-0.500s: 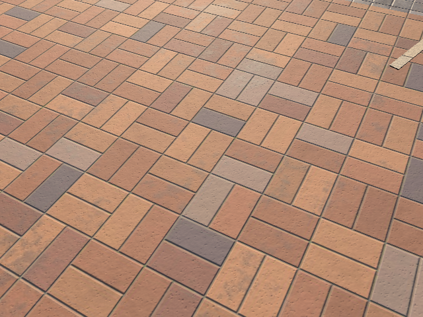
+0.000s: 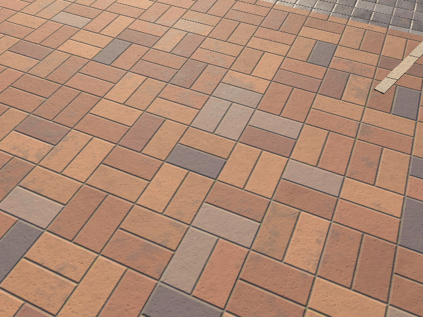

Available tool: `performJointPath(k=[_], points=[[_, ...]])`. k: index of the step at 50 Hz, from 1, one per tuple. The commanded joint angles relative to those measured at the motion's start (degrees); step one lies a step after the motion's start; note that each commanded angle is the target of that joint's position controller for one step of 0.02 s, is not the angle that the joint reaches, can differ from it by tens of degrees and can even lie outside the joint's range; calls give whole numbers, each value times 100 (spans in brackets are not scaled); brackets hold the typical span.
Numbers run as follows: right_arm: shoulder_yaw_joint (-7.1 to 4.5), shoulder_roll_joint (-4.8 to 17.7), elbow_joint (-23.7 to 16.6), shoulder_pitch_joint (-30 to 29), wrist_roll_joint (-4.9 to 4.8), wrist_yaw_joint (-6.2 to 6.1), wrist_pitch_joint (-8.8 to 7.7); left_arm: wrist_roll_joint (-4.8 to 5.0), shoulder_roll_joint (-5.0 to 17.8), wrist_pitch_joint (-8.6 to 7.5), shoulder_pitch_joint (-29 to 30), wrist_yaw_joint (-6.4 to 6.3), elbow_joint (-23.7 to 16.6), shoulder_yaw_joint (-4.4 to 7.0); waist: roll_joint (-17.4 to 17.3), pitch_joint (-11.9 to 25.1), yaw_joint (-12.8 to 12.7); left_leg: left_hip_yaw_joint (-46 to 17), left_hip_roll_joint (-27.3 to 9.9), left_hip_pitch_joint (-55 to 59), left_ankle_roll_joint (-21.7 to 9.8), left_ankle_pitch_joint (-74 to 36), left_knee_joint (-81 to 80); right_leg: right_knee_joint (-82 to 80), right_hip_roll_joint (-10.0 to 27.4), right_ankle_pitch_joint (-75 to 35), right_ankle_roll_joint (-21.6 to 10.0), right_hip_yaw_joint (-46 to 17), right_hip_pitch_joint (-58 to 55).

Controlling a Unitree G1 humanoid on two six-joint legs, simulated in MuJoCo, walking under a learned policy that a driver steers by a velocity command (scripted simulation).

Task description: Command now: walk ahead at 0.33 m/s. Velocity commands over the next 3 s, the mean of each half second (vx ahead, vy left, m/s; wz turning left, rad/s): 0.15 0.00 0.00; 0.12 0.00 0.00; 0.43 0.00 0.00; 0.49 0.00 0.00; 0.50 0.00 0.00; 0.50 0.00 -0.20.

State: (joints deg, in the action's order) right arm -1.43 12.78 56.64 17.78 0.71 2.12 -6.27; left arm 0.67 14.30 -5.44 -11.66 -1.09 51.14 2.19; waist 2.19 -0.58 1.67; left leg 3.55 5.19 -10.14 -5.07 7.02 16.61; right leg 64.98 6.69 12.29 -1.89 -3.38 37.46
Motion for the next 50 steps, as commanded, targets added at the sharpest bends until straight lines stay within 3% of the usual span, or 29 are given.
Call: performJointPath(k=[1,3,6,9,10,11,12,13,14,15,17,19,21,24,26,27,28,30,33,37,38,39,41,43,44,46,48,49,50], points=[[-74,687,-326,-376,38,-108,-88,-95,169,29,-462,-52,-167,51,-474,-122,-394,-593,-1392,-830,-883,-3020,-726,-1025,38,-826,193,169,-512],[-79,785,-271,-169,-11,-174,-22,-87,32,21,10,-28,-259,-7,-505,20,-191,-372,-1252,-664,-711,-3095,-559,-2063,-147,-1423,199,319,-840],[-101,918,-116,111,-72,-215,81,-47,130,71,432,17,-348,-10,-591,155,3,-537,-1448,-142,-676,-2678,-330,-2800,-314,-1643,222,268,-1065],[-96,849,-40,9,-135,-249,167,-99,343,57,505,62,-416,48,-660,236,-91,-813,-1625,337,-528,-2495,243,-3409,-406,-1271,32,163,-1273],[-89,812,-42,-99,-176,-264,191,-136,408,27,250,66,-322,89,-572,339,-256,-820,-1515,395,-397,-2254,583,-3865,-483,-1506,-65,223,-1662],[-68,730,-23,57,-153,-272,193,-178,629,2,-71,40,-179,172,-356,518,-292,-741,-1196,374,-203,-2022,1075,-4232,-436,-2496,-177,199,-2277],[-6,569,-25,420,-13,-274,143,-233,1019,-2,-441,9,-121,251,135,1031,-188,-533,-794,-219,29,-876,1924,-3797,274,-4761,-472,-398,-3454],[176,-66,227,1240,12,-248,125,-228,885,75,-634,1,-33,201,1138,1627,-3,-307,-380,-1272,359,1520,3021,-3620,1229,-5551,-1401,-1327,-4625],[133,225,249,1028,-63,-256,206,-181,381,119,-824,49,-8,80,1111,1759,-263,-522,-391,-1508,544,3029,3794,-4026,1459,-4688,-1675,-1910,-4404],[43,561,142,648,-138,-269,310,-142,336,125,-574,90,-34,39,771,1425,-235,-693,-547,-1704,579,3168,4207,-4278,1308,-3342,-1522,-1890,-3895],[-33,594,74,140,-115,-371,532,-153,468,145,209,87,-212,41,201,823,-73,-732,-812,-1687,686,2642,4116,-4722,1014,-1607,-1185,-1540,-2791],[-20,397,116,127,-90,-456,652,-212,530,205,662,45,-269,62,416,548,107,-582,-835,-1057,756,2164,3340,-5030,620,-741,-943,-1048,-1897],[2,260,243,234,-74,-495,675,-226,452,258,573,5,-188,53,511,573,90,-420,-726,-582,751,1750,2691,-5067,401,-365,-915,-722,-1678],[-6,225,380,289,-27,-471,700,-67,389,318,501,-34,-67,38,439,512,154,-218,-594,66,602,586,1441,-5005,193,908,-705,-540,-1474],[-20,414,309,193,95,-455,717,-54,314,331,262,-26,82,18,210,173,63,-497,-897,101,355,563,951,-4936,-10,1759,-284,-470,-1246],[-88,713,338,102,23,-460,706,-69,330,351,122,-32,88,56,-252,-115,-165,-518,-906,-472,197,1327,917,-4869,-330,1589,-133,-158,-1403],[-87,616,369,32,-26,-446,653,-94,325,363,186,-62,118,58,-491,-256,-120,-598,-885,-1063,159,1877,662,-4579,-488,1193,-44,71,-1880],[-60,462,385,-147,-10,-445,530,-83,247,371,112,-97,189,63,-744,-235,-221,-651,-910,-1331,287,1796,399,-4219,-515,469,-88,164,-2387],[-54,383,421,-93,-45,-434,404,-107,213,381,8,-90,321,73,-595,-98,-213,-623,-886,-1118,364,1330,469,-4018,-538,-213,-148,226,-2574],[-43,352,490,96,-59,-432,396,-77,185,398,13,-63,434,77,-410,-9,-149,-547,-829,-872,351,806,619,-3900,-517,-789,-149,231,-2662],[-45,340,561,262,-68,-434,408,-69,146,411,-80,-61,517,70,-416,124,-120,-525,-800,-781,305,1300,568,-3831,-608,-254,-157,333,-2703],[-86,455,576,332,-106,-440,430,-33,182,426,-106,-65,559,93,-497,15,-101,-600,-809,-818,176,2002,510,-3652,-755,622,-171,477,-2541],[-168,674,515,464,-167,-447,419,1,213,380,55,-51,524,115,-698,-437,15,-1218,-1208,-777,-218,3258,133,-3238,-895,1709,-203,609,-1717],[-268,952,506,635,-227,-439,298,55,31,197,362,22,385,77,-1165,-821,116,-2461,-2137,-284,-718,3480,-439,-2475,-845,1055,-259,708,-818],[-286,942,492,605,-227,-434,230,55,20,108,455,67,339,71,-1183,-924,111,-2742,-2412,-149,-858,3076,-464,-2266,-654,927,-329,560,-579],[-272,794,428,446,-226,-389,150,93,53,-17,375,138,338,91,-1081,-845,-57,-2468,-2378,79,-759,2009,-223,-2548,-532,1080,-434,538,-679],[-269,764,298,67,-274,-334,177,134,115,-42,-332,154,634,169,-934,-603,-457,-1653,-1831,-588,-382,1496,190,-3560,-777,568,-449,783,-2319],[-269,770,204,-129,-263,-327,170,102,276,-19,-940,139,859,264,-742,-387,-697,-1235,-1493,-1068,-188,747,782,-3666,-766,248,-453,581,-3253],[-202,496,52,-308,-261,-323,131,90,734,-19,-1704,104,1023,411,412,-182,-941,-339,-788,-1990,205,264,2566,-4453,129,672,-848,-955,-4172]])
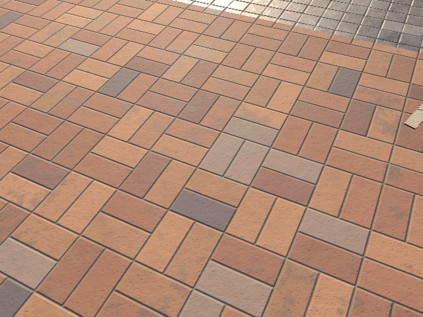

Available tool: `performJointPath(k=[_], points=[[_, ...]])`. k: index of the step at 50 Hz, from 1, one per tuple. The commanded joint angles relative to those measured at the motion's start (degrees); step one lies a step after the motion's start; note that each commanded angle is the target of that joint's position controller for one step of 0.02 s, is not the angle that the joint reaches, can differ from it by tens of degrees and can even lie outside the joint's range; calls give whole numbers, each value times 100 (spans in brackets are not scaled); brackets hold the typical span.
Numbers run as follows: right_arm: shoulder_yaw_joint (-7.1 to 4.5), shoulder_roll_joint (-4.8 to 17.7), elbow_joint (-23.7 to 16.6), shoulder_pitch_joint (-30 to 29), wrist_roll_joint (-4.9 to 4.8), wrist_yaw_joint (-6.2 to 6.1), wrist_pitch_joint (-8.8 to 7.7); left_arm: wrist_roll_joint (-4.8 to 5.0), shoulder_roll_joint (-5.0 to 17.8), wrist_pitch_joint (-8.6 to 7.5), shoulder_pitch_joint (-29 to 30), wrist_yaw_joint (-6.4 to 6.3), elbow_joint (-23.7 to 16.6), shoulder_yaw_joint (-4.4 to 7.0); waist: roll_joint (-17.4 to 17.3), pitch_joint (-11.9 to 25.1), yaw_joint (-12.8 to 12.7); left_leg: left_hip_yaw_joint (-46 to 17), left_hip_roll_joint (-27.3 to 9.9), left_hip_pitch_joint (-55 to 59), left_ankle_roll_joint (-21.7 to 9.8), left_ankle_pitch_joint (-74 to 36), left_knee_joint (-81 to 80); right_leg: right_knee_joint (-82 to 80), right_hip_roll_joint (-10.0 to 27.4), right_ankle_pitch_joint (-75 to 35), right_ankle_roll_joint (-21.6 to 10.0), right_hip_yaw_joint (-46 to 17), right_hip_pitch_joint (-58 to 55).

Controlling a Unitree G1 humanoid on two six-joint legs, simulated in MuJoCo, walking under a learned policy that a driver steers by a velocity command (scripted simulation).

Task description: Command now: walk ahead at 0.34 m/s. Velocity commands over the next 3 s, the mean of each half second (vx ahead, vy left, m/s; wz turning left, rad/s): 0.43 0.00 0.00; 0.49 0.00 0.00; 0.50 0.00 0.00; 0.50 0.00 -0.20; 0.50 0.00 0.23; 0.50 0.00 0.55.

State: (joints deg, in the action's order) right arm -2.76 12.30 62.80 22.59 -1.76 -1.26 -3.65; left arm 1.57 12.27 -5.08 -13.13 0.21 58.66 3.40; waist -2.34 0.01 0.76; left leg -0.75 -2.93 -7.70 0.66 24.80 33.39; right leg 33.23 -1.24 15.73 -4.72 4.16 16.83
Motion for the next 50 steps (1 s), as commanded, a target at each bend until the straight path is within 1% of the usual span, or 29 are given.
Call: performJointPath(k=[1,2,3,4,5,6,7,9,13,17,20,21,22,23,24,25,26,27,28,29,30,31,32,34,36,38,42,47,50], points=[[13,217,-731,-772,27,0,-235,-18,1338,-74,-2230,33,363,353,2143,128,-994,254,579,-3376,-159,148,2724,-2207,2145,392,-1316,-4058,-2944],[-52,428,-770,-869,-35,33,-304,-117,887,-140,-1864,38,300,171,1426,-40,-700,-363,271,-3894,-304,490,3766,-2178,2386,331,-1351,-4300,-2761],[-69,495,-774,-897,-98,92,-344,-125,620,-179,-1367,49,143,78,971,-263,-484,-460,-4,-4045,-475,-5,4042,-2108,2190,52,-1133,-3586,-2484],[-88,485,-749,-924,-85,108,-362,-131,572,-191,-1043,78,31,36,643,-277,-349,-399,-217,-3991,-579,-557,3880,-2188,1940,-130,-932,-2956,-2262],[-140,538,-755,-1008,-39,104,-356,-125,519,-181,-870,100,-35,-8,479,-367,-267,-334,-364,-3899,-601,-943,3543,-2282,1761,-586,-784,-2476,-2063],[-186,570,-757,-1039,-5,113,-322,-139,390,-147,-871,100,-25,-64,521,-347,-213,-246,-437,-3659,-579,-1162,3275,-2352,1552,-1050,-653,-2025,-1907],[-189,481,-753,-1031,1,132,-280,-154,363,-111,-990,83,14,-85,621,-319,-189,-148,-442,-3515,-526,-1283,3059,-2391,1431,-1399,-604,-1732,-1830],[-170,331,-841,-1283,39,150,-202,-168,494,-73,-1218,18,73,-79,598,-371,-209,13,-415,-3581,-371,-1533,2600,-2489,1361,-1828,-643,-1426,-1765],[-71,200,-1239,-2323,62,174,-173,-183,753,-36,-1249,-97,19,-33,601,-622,-368,145,-272,-3395,-186,-2359,974,-2747,1289,-1716,-640,-1070,-1365],[-29,314,-1446,-2917,9,264,-178,-94,782,-43,-1511,-108,124,21,664,-822,-477,220,-141,-3084,-247,-2761,190,-2825,1404,-1537,-624,-863,-1453],[-36,434,-1599,-3100,0,355,-225,-57,811,0,-1503,-119,175,78,663,-837,-375,163,-118,-3025,-462,-2519,-148,-2554,1622,-1933,-524,-783,-1988],[-67,517,-1602,-2993,0,376,-244,-60,861,21,-1433,-119,160,104,702,-719,-265,213,-45,-2756,-543,-2350,-234,-2340,1652,-2412,-466,-731,-2113],[-130,647,-1560,-2725,5,379,-257,-71,940,43,-1339,-118,131,131,806,-480,-85,334,116,-2241,-630,-2180,-243,-1970,1644,-3361,-406,-665,-2179],[-238,832,-1407,-2134,9,360,-257,-94,972,78,-1248,-116,107,142,884,-75,245,493,331,-1407,-743,-2043,-209,-1234,1523,-4394,-312,-527,-2133],[-383,1074,-1078,-1060,-2,324,-238,-128,881,114,-1162,-112,58,102,848,527,732,511,418,-12,-902,-2012,-183,7,1232,-4685,-138,-325,-1641],[-504,1541,-863,13,72,262,-213,-226,665,116,-1227,-96,-91,3,65,1370,985,-976,-781,1813,-1271,-1629,-178,2022,831,-2783,66,-122,-211],[-494,1725,-755,306,151,323,-213,-125,-209,-21,-1954,-22,-72,-217,-1480,2254,479,-3970,-1987,3256,-2122,-29,-1287,3882,-263,1470,346,-607,1695],[-344,1203,-791,11,109,344,-250,40,380,-175,-1436,-8,-91,-84,-902,1790,621,-4247,-1795,2843,-1818,405,-1826,4584,-16,1569,176,-1295,2297],[-266,962,-894,-571,78,342,-290,147,708,-252,-861,-10,-312,4,-635,951,472,-3349,-1671,2013,-1552,8,-1886,4644,283,1047,60,-1095,2655],[-199,811,-1031,-1135,107,357,-322,108,767,-267,-584,-71,-381,22,-36,579,243,-2600,-1506,1056,-1428,-772,-2008,4369,627,423,32,-962,2339],[-159,656,-1053,-1410,179,383,-350,5,737,-226,-490,-123,-386,81,92,337,49,-2034,-1300,298,-1359,-1335,-2143,4049,837,75,32,-912,2009],[-115,526,-1012,-1477,240,398,-368,-24,621,-139,-666,-134,-364,95,-55,312,-154,-1650,-1108,-119,-1305,-1534,-2287,3833,1000,-113,11,-964,1627],[-98,464,-948,-1412,238,400,-363,-17,497,-66,-783,-141,-337,97,-147,265,-227,-1421,-996,-319,-1325,-1596,-2419,3650,1041,-154,16,-937,1478],[-107,595,-838,-1172,216,335,-362,-23,456,33,-636,-158,-405,118,-148,27,-266,-1086,-919,-570,-1396,-1761,-2645,3269,1104,-306,93,-845,1624],[-139,798,-771,-908,217,239,-354,-81,546,66,-111,-172,-596,152,-21,-187,-178,-980,-950,-461,-1434,-1939,-2787,2698,1152,-823,230,-820,2158],[-136,841,-712,-629,206,159,-313,-123,548,54,338,-154,-743,165,23,-270,-60,-860,-935,-192,-1382,-2171,-2810,2060,1128,-1396,328,-790,2564],[-113,863,-645,-233,156,93,-264,-106,432,-5,1071,-62,-943,115,-35,-348,160,-426,-744,73,-1174,-2450,-2807,803,899,-2327,356,-563,2441],[-132,906,-438,316,122,80,-156,-45,380,-64,1927,102,-1241,12,-12,-580,437,-322,-965,978,-1182,-2644,-2533,-60,697,-2108,309,-406,2625],[-190,999,-376,381,102,49,-64,-13,451,-128,2119,222,-1409,-9,-123,-588,366,-357,-1214,1454,-1134,-3252,-2132,-350,585,-1514,148,-353,2510]])
Over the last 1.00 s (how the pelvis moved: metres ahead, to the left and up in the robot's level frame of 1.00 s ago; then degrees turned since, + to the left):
0.23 -0.05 -0.02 1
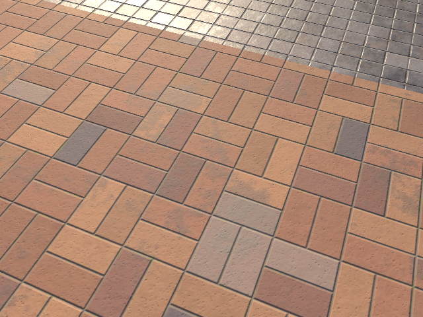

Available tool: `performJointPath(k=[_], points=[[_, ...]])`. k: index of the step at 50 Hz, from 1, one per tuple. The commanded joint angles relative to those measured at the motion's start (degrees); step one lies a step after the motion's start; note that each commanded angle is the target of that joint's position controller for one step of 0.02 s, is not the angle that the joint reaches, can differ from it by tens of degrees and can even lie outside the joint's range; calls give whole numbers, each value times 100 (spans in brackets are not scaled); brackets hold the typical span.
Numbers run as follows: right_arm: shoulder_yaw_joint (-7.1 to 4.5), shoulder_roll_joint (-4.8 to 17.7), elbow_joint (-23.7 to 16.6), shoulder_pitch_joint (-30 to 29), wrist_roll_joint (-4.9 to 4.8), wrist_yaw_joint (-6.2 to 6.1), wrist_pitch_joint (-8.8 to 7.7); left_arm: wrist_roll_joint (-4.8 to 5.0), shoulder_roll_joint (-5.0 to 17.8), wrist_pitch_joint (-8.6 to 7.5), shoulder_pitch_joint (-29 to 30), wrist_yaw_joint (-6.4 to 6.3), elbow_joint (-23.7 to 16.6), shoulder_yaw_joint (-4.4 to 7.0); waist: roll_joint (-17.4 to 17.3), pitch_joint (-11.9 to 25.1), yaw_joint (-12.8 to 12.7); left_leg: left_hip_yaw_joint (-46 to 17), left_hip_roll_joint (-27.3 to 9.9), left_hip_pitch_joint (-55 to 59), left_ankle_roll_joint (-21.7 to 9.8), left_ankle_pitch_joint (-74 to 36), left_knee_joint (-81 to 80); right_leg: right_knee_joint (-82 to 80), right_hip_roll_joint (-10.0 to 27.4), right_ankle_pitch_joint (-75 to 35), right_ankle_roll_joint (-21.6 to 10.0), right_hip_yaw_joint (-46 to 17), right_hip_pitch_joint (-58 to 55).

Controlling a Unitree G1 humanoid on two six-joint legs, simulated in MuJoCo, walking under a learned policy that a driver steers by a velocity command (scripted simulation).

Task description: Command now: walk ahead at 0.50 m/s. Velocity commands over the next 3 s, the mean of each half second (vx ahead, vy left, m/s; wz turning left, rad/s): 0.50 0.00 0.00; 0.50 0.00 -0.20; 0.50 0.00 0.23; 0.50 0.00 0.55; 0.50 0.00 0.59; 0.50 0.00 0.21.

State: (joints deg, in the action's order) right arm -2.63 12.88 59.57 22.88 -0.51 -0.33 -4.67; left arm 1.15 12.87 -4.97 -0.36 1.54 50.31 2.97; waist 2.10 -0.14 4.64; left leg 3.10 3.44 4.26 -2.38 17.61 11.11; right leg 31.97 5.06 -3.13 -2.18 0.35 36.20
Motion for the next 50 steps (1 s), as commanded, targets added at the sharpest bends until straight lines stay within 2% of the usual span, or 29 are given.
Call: performJointPath(k=[1,2,3,4,5,6,7,8,9,10,12,14,17,21,26,29,30,31,32,33,34,35,36,37,39,41,46,48,50], points=[[-223,985,-72,263,-26,-51,58,35,478,-154,672,108,-556,63,-644,-456,-160,-712,-1872,305,-769,-3085,299,-315,-144,573,-189,95,211],[-245,1058,-112,137,-27,-55,75,26,631,-166,317,107,-480,129,-770,-197,-381,-649,-1833,295,-702,-4107,676,-335,-340,736,-290,241,-431],[-236,1048,-155,-24,-31,-51,101,11,840,-172,-456,87,-256,246,-802,261,-811,-460,-1630,129,-586,-5019,1516,-436,-553,655,-445,402,-1517],[-170,905,-254,-119,8,-41,98,-24,1178,-166,-1585,38,65,391,-694,988,-1271,-263,-1337,-749,-398,-4648,2852,-237,-255,461,-711,59,-3267],[-16,370,-365,401,50,10,13,-160,1730,-130,-2513,-14,244,529,452,1986,-1197,11,-538,-3025,1,-2282,5161,-316,1288,1073,-1501,-2306,-5681],[60,207,-281,502,-18,58,-149,-107,1485,-97,-2581,-10,293,422,1198,2527,-1134,-709,41,-4119,74,1368,6406,-1296,1899,1517,-1903,-4321,-6278],[-85,741,-406,11,-168,86,-265,-47,1112,-98,-2136,-11,237,298,880,1773,-1127,-1037,-363,-4702,-56,1239,6868,-1405,1655,1766,-1576,-3666,-5705],[-110,873,-549,-471,-238,75,-316,-50,873,-98,-1614,-25,97,226,518,1074,-999,-833,-682,-4774,-131,754,6747,-1511,1432,1443,-1350,-2730,-4782],[-135,815,-590,-703,-183,30,-303,-100,723,-115,-1202,2,51,171,66,596,-786,-703,-928,-4546,-126,286,6325,-1742,1202,1009,-1222,-2120,-3827],[-194,783,-572,-688,-101,-13,-225,-151,533,-150,-994,27,37,112,68,373,-571,-728,-1118,-4186,-134,12,5949,-1932,967,724,-1098,-1686,-3214],[-175,472,-514,-411,-70,-31,-59,-164,500,-170,-1020,60,130,98,189,244,-359,-704,-1223,-3760,-100,-199,5601,-2251,817,601,-1126,-1317,-2635],[-191,451,-600,-591,-45,-53,19,-152,695,-190,-1200,6,232,136,143,42,-307,-646,-1276,-3968,2,-511,5188,-2461,779,359,-1199,-1039,-2454],[-218,505,-843,-1285,24,-49,21,-141,830,-156,-1506,-112,336,163,64,-145,-451,-608,-1284,-4494,150,-1436,4172,-2576,724,116,-1136,-778,-2667],[-155,368,-1066,-2097,-8,33,-30,-78,886,-117,-1864,-178,449,161,108,-290,-692,-369,-1034,-4238,163,-2413,2787,-2626,522,189,-924,-362,-2804],[-95,408,-1356,-2830,-70,186,-79,-22,952,-10,-2338,-205,703,207,116,-518,-889,-358,-892,-4428,42,-2101,2036,-2290,879,174,-887,-391,-3741],[-148,608,-1391,-2617,-85,262,-136,-8,1067,75,-2233,-239,722,267,251,-343,-637,-255,-720,-3893,-173,-1454,1812,-1797,1058,-747,-742,-415,-4114],[-222,750,-1291,-2203,-74,258,-149,-5,1109,101,-2095,-243,690,278,325,-75,-378,-82,-526,-3213,-272,-1326,1750,-1319,972,-1709,-658,-311,-4091],[-359,984,-1004,-1302,-56,230,-149,-15,1006,131,-2000,-240,657,238,248,448,50,57,-345,-1996,-424,-1395,1695,-299,677,-2353,-515,-86,-3826],[-493,1398,-748,-199,13,178,-145,-94,819,135,-2028,-240,532,146,-237,1287,405,-867,-1161,-177,-766,-1506,1887,1402,334,-1228,-311,173,-2697],[-589,1846,-607,308,42,182,-117,-98,27,13,-2764,-166,511,-83,-1739,2082,86,-3618,-2569,1929,-1694,-402,1299,3605,-766,2282,89,152,-262],[-426,1306,-650,286,22,177,-119,35,445,-129,-2508,-140,594,4,-1470,2211,260,-4404,-2651,1916,-1601,134,702,4412,-715,3583,-17,-805,401],[-343,1041,-726,-215,7,154,-148,194,860,-197,-1953,-137,414,123,-1182,1340,204,-3479,-2498,1183,-1279,-16,640,4614,-422,3222,-129,-820,823],[-276,866,-845,-722,31,144,-168,198,890,-197,-1633,-180,330,135,-729,867,8,-2692,-2318,293,-1090,-476,501,4371,-77,2656,-155,-653,656],[-222,660,-859,-1058,73,161,-196,118,835,-146,-1481,-229,320,177,-530,484,-164,-2128,-2109,-480,-965,-816,276,3999,116,2278,-147,-611,400],[-172,457,-789,-1224,153,177,-238,96,587,42,-1770,-238,404,207,-774,277,-463,-1421,-1846,-1220,-818,-1075,-78,3620,322,1897,-159,-679,-209],[-209,583,-689,-1113,151,135,-267,109,413,166,-1786,-239,393,208,-698,77,-547,-957,-1814,-1451,-841,-1396,-306,3408,351,1648,-128,-684,-125],[-255,760,-591,-884,179,-32,-244,24,423,196,-1112,-178,119,256,-518,-186,-464,-97,-1742,-1142,-726,-2051,-460,2217,234,295,-2,-769,571],[-250,796,-599,-852,158,-75,-224,6,372,176,-768,-109,-6,227,-501,-277,-377,263,-1657,-1105,-622,-2124,-507,1593,185,-160,1,-502,452],[-239,787,-422,-425,79,-79,-183,-48,225,162,-248,-56,-192,145,-366,-484,-193,281,-1691,-976,-686,-2155,-548,1038,138,-211,-27,-256,425]])
Over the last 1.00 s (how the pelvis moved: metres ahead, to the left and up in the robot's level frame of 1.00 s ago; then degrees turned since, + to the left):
0.50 0.05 0.01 0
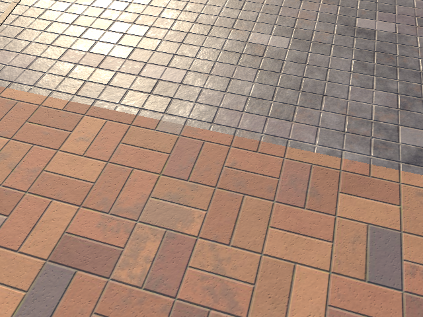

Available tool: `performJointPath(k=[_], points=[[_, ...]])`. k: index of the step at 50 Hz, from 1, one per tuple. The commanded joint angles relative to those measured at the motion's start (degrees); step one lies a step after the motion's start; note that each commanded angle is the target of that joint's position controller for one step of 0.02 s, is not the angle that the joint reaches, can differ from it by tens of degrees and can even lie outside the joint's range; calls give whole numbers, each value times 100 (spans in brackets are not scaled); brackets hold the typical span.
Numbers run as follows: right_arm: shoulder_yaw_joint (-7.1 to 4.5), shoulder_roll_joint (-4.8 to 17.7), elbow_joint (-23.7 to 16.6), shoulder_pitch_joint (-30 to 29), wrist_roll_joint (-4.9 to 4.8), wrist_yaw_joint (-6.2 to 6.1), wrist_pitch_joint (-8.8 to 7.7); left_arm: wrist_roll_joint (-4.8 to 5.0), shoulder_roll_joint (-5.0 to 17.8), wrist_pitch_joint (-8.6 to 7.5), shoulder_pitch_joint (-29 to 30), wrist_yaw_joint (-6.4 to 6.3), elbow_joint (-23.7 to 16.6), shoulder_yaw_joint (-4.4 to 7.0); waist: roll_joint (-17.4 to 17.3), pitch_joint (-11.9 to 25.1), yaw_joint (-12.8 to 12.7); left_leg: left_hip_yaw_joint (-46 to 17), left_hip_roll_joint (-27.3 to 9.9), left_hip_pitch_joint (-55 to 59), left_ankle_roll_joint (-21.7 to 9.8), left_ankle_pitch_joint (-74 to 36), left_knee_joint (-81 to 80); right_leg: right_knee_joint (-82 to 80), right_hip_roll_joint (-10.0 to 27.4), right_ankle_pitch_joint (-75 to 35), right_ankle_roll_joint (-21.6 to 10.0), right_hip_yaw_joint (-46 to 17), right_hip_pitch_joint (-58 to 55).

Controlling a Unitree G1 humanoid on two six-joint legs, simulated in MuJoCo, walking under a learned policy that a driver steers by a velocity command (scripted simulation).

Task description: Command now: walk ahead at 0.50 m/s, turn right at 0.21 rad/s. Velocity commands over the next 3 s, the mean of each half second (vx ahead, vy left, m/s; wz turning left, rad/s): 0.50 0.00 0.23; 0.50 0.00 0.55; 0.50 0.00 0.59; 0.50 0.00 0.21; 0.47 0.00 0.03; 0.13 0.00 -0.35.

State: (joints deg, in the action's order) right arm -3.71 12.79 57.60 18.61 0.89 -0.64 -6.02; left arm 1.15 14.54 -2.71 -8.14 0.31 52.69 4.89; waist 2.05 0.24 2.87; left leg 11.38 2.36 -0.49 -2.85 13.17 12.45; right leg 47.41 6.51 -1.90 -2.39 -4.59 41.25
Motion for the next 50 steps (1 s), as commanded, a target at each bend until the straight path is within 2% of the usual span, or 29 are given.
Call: performJointPath(k=[1,4,6,8,9,10,11,12,13,14,15,16,18,21,27,32,34,35,36,37,38,39,40,41,42,43,46,48,50], points=[[-128,810,-133,191,-107,-36,-10,-61,13,-73,726,92,-515,-79,-324,-609,27,-605,-1629,-280,-693,-1802,-632,-742,-13,-245,-25,351,10],[-163,950,34,539,-199,12,122,-55,42,-135,1210,161,-733,-123,-345,-731,131,-856,-1832,465,-822,-2165,-286,-1263,-97,307,-48,595,239],[-203,1052,80,527,-219,8,186,-4,153,-187,1315,211,-838,-113,-490,-695,19,-1012,-1959,723,-792,-2558,4,-1527,-210,753,-110,624,36],[-229,1148,54,280,-237,2,219,14,472,-239,695,217,-720,19,-796,-254,-457,-1021,-1882,650,-636,-4053,705,-1796,-550,921,-261,813,-1209],[-194,1074,22,105,-255,5,234,8,750,-262,-257,185,-425,172,-787,290,-959,-828,-1605,257,-459,-4485,1684,-1967,-716,541,-417,913,-2615],[-113,886,-110,47,-198,13,205,-82,1216,-270,-1345,98,-164,337,-518,1128,-1336,-666,-1277,-1040,-218,-3287,3228,-1628,22,229,-736,141,-4617],[110,72,-205,747,-164,60,111,-177,1722,-242,-1840,36,-48,437,846,2110,-997,-718,-256,-3256,175,547,5461,-2066,1682,1035,-1599,-2529,-6673],[17,440,-117,546,-285,78,-12,-178,1232,-247,-1814,28,-109,273,803,2476,-1124,-1751,-165,-3692,156,2033,6344,-2743,1894,1064,-1646,-3484,-6586],[-110,772,-303,39,-438,66,-49,-138,916,-260,-1290,14,-146,177,720,1554,-1029,-1756,-498,-4196,94,1743,6572,-2816,1668,917,-1314,-2417,-5931],[-111,738,-364,-232,-429,20,-47,-115,657,-286,-855,10,-215,107,462,993,-864,-1620,-799,-4182,52,1254,6358,-2929,1456,656,-1086,-1603,-5115],[-152,670,-358,-349,-352,-30,2,-133,452,-325,-532,36,-201,59,286,588,-682,-1578,-971,-3942,40,886,6047,-3173,1245,540,-926,-1045,-4316],[-192,594,-304,-209,-323,-44,107,-176,246,-361,-324,54,-178,8,361,375,-462,-1627,-1120,-3568,0,606,5859,-3396,1032,537,-787,-565,-3758],[-178,301,-281,15,-340,-23,287,-208,237,-386,-256,46,-96,29,365,177,-261,-1620,-1205,-3274,-32,372,5668,-3748,982,649,-793,-119,-3243],[-213,345,-512,-378,-296,-30,421,-230,484,-412,-288,-64,-12,96,203,-175,-184,-1688,-1254,-3732,46,-193,5193,-4042,1012,436,-810,414,-3088],[-132,283,-906,-1406,-202,178,390,-188,754,-348,-565,-212,49,168,52,-470,-418,-1264,-1096,-3901,96,-1459,3429,-4126,935,227,-651,1350,-3476],[-105,385,-1291,-2012,-215,356,420,-34,958,-197,-884,-218,120,255,81,-633,-537,-850,-896,-3937,-158,-797,2715,-3615,1195,-428,-506,1704,-4402],[-201,594,-1342,-1707,-221,385,435,29,1136,-129,-728,-221,50,303,262,-326,-261,-499,-523,-3229,-365,-208,2679,-2849,1203,-2326,-383,1860,-4562],[-307,776,-1246,-1140,-243,379,439,63,1206,-82,-602,-216,12,314,283,-6,89,-311,-239,-2478,-506,-79,2563,-1999,1107,-3182,-286,1973,-4502],[-502,1103,-998,-202,-267,330,436,80,1181,-50,-507,-204,-32,286,125,494,585,-245,103,-1126,-713,-395,2188,-710,848,-3216,-82,2105,-4078],[-726,1746,-826,573,-266,205,472,-80,932,-82,-561,-214,-174,192,-746,920,775,-1722,-676,409,-1064,-366,1899,1242,542,-1159,253,2140,-2597],[-726,2197,-925,293,-263,219,383,-214,51,-270,-1022,-143,-488,-56,-1924,1465,-55,-5121,-1878,1897,-2115,803,962,2997,-715,3594,539,1124,-293],[-569,1707,-1025,515,-201,273,295,55,551,-506,-282,-79,-616,12,-1115,1738,368,-5843,-2111,2056,-2031,1159,192,3442,-690,3562,380,59,342],[-476,1388,-1002,337,-161,281,212,226,687,-619,102,-47,-725,49,-890,1033,345,-5093,-2026,1674,-1773,656,206,3330,-454,3018,193,85,850],[-405,1158,-1098,-45,-185,268,170,118,661,-670,101,-86,-645,42,-438,713,117,-4362,-1787,892,-1566,48,313,2884,-175,2494,89,36,590],[-336,930,-1215,-501,-174,253,166,-45,731,-646,37,-129,-553,101,-325,483,-139,-3717,-1540,56,-1415,-533,314,2376,17,2169,96,14,82],[-284,799,-1323,-706,-117,221,154,-73,793,-561,-82,-129,-535,145,-420,464,-325,-3422,-1408,-434,-1361,-907,214,2098,140,1978,118,-40,-363],[-310,997,-1332,-517,-168,101,115,-158,624,-364,106,-146,-642,137,-325,281,-393,-2983,-1220,-945,-1359,-1592,0,1221,68,1595,343,94,-565],[-342,1134,-1296,-265,-191,16,115,-191,529,-328,579,-157,-815,99,-346,104,-262,-2788,-1107,-1002,-1293,-1778,-45,398,-61,974,488,149,-366],[-329,1108,-1276,-107,-202,-29,145,-171,443,-342,966,-118,-936,57,-509,15,-122,-2596,-909,-1084,-1116,-1578,-7,-481,-245,232,516,168,-484]])
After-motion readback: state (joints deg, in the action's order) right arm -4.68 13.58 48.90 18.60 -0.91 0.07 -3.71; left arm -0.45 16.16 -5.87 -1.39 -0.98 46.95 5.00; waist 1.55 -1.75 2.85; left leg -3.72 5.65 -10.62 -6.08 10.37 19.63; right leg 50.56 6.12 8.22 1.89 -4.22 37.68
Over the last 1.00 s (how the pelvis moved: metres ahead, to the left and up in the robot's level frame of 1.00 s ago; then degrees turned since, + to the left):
0.57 0.02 0.01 -8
